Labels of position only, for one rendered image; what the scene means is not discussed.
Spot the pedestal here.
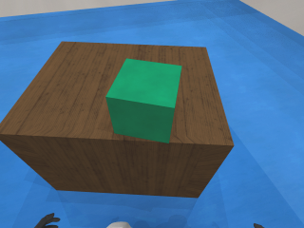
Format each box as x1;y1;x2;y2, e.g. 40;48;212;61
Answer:
0;41;235;199

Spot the carton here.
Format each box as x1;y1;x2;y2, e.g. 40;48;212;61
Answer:
105;58;182;143

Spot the left robot hand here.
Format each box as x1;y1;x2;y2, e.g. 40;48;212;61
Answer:
34;213;60;228

